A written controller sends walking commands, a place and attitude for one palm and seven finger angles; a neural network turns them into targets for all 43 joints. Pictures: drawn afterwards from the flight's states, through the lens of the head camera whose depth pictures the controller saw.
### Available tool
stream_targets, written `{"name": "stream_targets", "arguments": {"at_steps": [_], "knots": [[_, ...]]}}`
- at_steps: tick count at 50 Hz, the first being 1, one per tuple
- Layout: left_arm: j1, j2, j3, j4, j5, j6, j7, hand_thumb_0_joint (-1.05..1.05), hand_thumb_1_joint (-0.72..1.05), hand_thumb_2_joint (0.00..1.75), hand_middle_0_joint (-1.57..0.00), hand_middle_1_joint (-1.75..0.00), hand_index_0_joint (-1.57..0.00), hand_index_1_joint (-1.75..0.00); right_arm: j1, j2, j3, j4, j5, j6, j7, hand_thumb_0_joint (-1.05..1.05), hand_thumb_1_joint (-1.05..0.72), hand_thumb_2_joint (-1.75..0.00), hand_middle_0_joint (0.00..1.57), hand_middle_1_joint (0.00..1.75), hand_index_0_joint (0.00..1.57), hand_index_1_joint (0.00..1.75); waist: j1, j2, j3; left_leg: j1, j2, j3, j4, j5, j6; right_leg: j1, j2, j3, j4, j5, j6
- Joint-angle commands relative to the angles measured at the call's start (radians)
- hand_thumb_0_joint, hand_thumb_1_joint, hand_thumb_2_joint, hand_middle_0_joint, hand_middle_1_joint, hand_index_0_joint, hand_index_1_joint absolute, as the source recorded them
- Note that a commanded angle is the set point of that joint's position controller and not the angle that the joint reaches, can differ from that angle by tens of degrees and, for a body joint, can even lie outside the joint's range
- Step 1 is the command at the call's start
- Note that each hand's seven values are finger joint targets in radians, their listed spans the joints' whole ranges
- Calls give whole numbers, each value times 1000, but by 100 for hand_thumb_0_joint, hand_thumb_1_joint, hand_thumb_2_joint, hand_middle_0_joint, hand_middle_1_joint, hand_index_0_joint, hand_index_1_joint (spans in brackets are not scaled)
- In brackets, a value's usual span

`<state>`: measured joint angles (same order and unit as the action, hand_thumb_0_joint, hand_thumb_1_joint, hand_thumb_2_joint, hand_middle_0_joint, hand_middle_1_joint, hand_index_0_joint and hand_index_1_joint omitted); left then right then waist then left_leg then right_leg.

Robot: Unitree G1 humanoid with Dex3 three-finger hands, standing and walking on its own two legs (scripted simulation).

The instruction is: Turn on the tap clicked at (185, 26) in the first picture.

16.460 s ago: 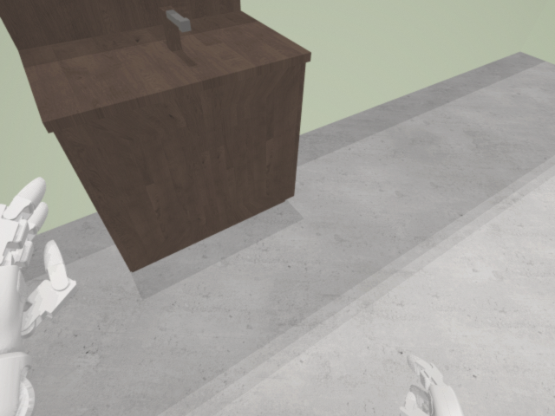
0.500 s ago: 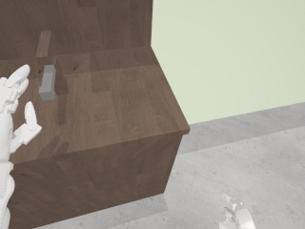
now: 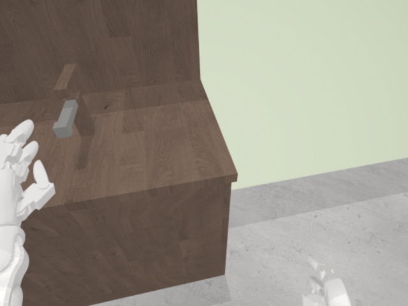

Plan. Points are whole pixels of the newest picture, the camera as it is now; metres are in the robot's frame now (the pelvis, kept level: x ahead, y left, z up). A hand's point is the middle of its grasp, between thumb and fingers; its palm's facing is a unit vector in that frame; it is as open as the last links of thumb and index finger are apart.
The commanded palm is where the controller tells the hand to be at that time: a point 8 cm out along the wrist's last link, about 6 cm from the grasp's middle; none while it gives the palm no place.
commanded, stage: turn the palm inward beside the body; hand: left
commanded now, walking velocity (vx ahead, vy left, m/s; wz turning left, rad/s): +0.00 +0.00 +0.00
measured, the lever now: (63, 129) +0.41 +0.38 +0.14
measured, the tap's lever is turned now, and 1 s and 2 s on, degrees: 0 0 0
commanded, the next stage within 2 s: reach beside the lever's end, fingers flat in 1.64 s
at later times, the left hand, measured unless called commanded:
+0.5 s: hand (61, 185) +0.23 +0.26 +0.18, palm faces +0.46 -0.86 -0.24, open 7.4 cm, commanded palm +0.18 +0.30 +0.19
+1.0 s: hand (52, 199) +0.20 +0.25 +0.18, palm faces +0.49 -0.86 -0.16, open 7.4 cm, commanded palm +0.14 +0.29 +0.19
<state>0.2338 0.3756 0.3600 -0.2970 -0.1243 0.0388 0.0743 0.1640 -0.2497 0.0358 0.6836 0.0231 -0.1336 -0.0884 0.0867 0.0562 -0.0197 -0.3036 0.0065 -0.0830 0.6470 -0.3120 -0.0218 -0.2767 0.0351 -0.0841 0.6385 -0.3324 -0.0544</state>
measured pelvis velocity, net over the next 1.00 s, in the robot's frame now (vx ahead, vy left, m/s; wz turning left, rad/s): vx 0.01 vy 0.02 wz -0.01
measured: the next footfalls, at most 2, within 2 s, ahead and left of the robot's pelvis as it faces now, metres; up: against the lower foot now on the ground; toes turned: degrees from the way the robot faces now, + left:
none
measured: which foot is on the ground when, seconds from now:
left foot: down 0.00-1.00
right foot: down 0.00-1.00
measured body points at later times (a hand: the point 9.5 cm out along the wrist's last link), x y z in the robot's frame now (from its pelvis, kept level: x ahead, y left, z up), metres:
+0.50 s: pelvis +0.04 +0.02 +0.00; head +0.02 +0.00 +0.45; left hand +0.20 +0.31 +0.19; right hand +0.23 -0.21 -0.08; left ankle +0.03 +0.15 -0.72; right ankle +0.01 -0.07 -0.72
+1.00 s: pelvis +0.01 +0.02 +0.01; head -0.02 +0.00 +0.45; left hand +0.17 +0.30 +0.19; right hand +0.22 -0.18 -0.06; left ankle +0.03 +0.15 -0.72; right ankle +0.01 -0.07 -0.72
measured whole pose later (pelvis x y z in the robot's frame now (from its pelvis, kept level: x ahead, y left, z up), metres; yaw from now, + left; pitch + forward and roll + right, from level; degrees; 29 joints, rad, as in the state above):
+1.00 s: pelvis +0.01 +0.02 +0.01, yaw +0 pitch -3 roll +0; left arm 0.42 0.24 0.26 -0.62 -0.19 0.26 0.19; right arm 0.16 -0.22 0.06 0.67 0.03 -0.19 -0.10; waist 0.10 0.05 -0.05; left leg -0.25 -0.02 -0.06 0.60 -0.30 -0.01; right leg -0.23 0.00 -0.06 0.60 -0.33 -0.03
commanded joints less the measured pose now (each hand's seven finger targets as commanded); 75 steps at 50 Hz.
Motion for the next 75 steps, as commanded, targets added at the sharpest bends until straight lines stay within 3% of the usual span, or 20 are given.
{"name": "stream_targets", "arguments": {"at_steps": [1, 2, 3, 7, 8, 11, 18, 20, 26, 34, 37, 43, 55, 58, 61, 62, 66, 70, 72, 75], "knots": [[-164, 244, 114, -241, -27, -45, 3, 0, 90, 90, -20, -30, -20, -30, -182, -82, -48, -164, 3, -69, -19, 0, -90, -90, 20, 30, 20, 30, -8, -77, -28, -51, -10, 46, -39, -43, 24, -8, -149, 250, -281, -226, 92], [-135, 276, 163, -239, -33, -46, 14, 0, 90, 90, -20, -30, -20, -30, -179, -83, -51, -158, 3, -70, -18, 0, -90, -90, 20, 30, 20, 30, 7, -83, -42, -53, -8, 43, -39, -33, 21, 11, -148, 253, -276, -204, 94], [-120, 237, 141, -272, -38, -53, 19, 0, 90, 90, -20, -30, -20, -30, -176, -79, -53, -168, 2, -71, -13, 0, -90, -90, 20, 30, 20, 30, 4, -88, -72, -45, -8, 41, -44, -2, 26, 25, -146, 232, -253, -121, 94], [52, 237, 209, -276, -60, -36, 31, 0, 90, 90, -20, -30, -20, -30, -127, -90, -57, -167, 4, -71, -6, 0, -90, -90, 20, 30, 20, 30, 19, -91, -162, -13, -16, 63, -41, 173, 36, 110, -125, 170, -141, 365, 108], [57, 183, 165, -310, -66, -36, 22, 0, 90, 90, -20, -30, -20, -30, -107, -88, -56, -179, 6, -75, -2, 0, -90, -90, 20, 30, 20, 30, 7, -79, -175, 14, -22, 76, -46, 233, 42, 107, -111, 129, -111, 476, 104], [91, 164, 154, -350, -78, -36, 1, 0, 90, 90, -20, -30, -20, -30, -70, -95, -62, -189, 8, -88, -2, 0, -90, -90, 20, 30, 20, 30, 1, -80, -202, 52, -27, 89, -42, 322, 48, 109, -89, 83, -74, 617, 102], [100, 111, 91, -461, -58, -76, 23, 0, 90, 90, -20, -30, -20, -30, -47, -90, -67, -194, 2, -131, 0, 0, -90, -90, 20, 30, 20, 30, -3, -14, -188, 97, -25, 78, -40, 411, 47, 50, -61, 35, -57, 511, 62], [117, 105, 89, -437, -62, -66, 34, 0, 90, 90, -20, -30, -20, -30, -50, -93, -67, -189, 4, -134, -3, 0, -90, -90, 20, 30, 20, 30, 1, -45, -162, 75, -22, 68, -54, 377, 44, 35, -53, 27, -64, 429, 53], [85, 71, 43, -459, -54, 5, 62, 0, 90, 90, -20, -30, -20, -30, -89, -85, -53, -194, 7, -131, -10, 0, -90, -90, 20, 30, 20, 30, 4, -8, -137, 75, -16, 53, -92, 305, 34, 17, -46, 20, -89, 279, 40], [84, 46, 21, -487, -57, 88, 87, 0, 90, 90, -20, -30, -20, -30, -133, -74, -31, -199, 4, -117, -15, 0, -90, -90, 20, 30, 20, 30, 10, -30, -104, 77, -8, 34, -135, 232, 26, 16, -38, 11, -120, 175, 35], [58, 54, 23, -509, -50, 108, 102, 0, 90, 90, -20, -30, -20, -30, -158, -70, -23, -193, 7, -112, -18, 0, -90, -90, 20, 30, 20, 30, 13, 26, -78, 77, -10, 33, -153, 175, 23, 5, -38, 16, -137, 118, 32], [47, 16, -19, -534, -57, 133, 120, 0, 90, 90, -20, -30, -20, -30, -176, -65, -14, -199, 7, -113, -21, 0, -90, -90, 20, 30, 20, 30, 7, -6, -68, 68, -15, 24, -171, 92, 27, 4, -39, 18, -150, 52, 34], [71, -2, -17, -545, -94, 180, 136, 0, 90, 90, -20, -30, -20, -30, -196, -69, -16, -184, 14, -123, -22, 0, -90, -90, 20, 30, 20, 30, 9, -38, -49, 64, -22, 36, -157, 83, 38, 19, -46, 33, -187, 43, 40], [46, -16, -32, -555, -97, 195, 139, 0, 90, 90, -20, -30, -20, -30, -208, -65, -12, -183, 19, -127, -25, 0, -90, -90, 20, 30, 20, 30, 7, 2, -30, 65, -28, 38, -160, 49, 40, 13, -51, 43, -203, 6, 42], [41, -3, -27, -558, -100, 206, 141, 0, 90, 90, -20, -30, -20, -30, -211, -69, -13, -184, 17, -137, -27, 0, -90, -90, 20, 30, 20, 30, 7, -31, -35, 70, -28, 40, -155, 43, 45, 16, -51, 51, -217, -8, 46], [37, 17, -7, -569, -97, 207, 146, 0, 90, 90, -20, -30, -20, -30, -212, -68, -13, -177, 19, -140, -26, 0, -90, -90, 20, 30, 20, 30, 13, 13, -36, 75, -29, 42, -155, 42, 42, 19, -52, 54, -223, -12, 44], [66, 0, -15, -557, -104, 206, 144, 0, 90, 90, -20, -30, -20, -30, -202, -69, -14, -180, 13, -146, -23, 0, -90, -90, 20, 30, 20, 30, 10, -52, -57, 79, -27, 44, -141, 99, 47, 35, -55, 56, -213, 56, 51], [78, -9, -9, -538, -112, 207, 136, 0, 90, 90, -20, -30, -20, -30, -193, -69, -17, -180, 14, -146, -21, 0, -90, -90, 20, 30, 20, 30, 12, -63, -60, 82, -27, 48, -134, 136, 48, 45, -55, 54, -206, 116, 53], [67, 6, 1, -542, -107, 211, 135, 0, 90, 90, -20, -30, -20, -30, -193, -68, -17, -173, 17, -145, -21, 0, -90, -90, 20, 30, 20, 30, 13, -14, -49, 89, -28, 51, -134, 133, 45, 42, -55, 58, -216, 108, 52], [70, -6, -15, -558, -106, 205, 136, 0, 90, 90, -20, -30, -20, -30, -188, -70, -18, -184, 14, -150, -21, 0, -90, -90, 20, 30, 20, 30, 9, -47, -66, 94, -29, 50, -131, 154, 48, 50, -58, 58, -203, 149, 54]]}}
